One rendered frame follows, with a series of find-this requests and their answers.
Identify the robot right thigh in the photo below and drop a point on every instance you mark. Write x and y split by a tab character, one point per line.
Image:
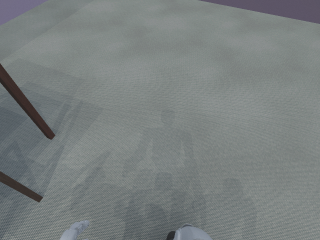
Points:
191	233

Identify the table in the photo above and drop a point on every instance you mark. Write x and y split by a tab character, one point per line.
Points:
21	99

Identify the left robot hand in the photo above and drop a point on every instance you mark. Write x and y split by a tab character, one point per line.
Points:
75	230

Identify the chair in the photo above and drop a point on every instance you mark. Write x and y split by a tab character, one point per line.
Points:
19	187

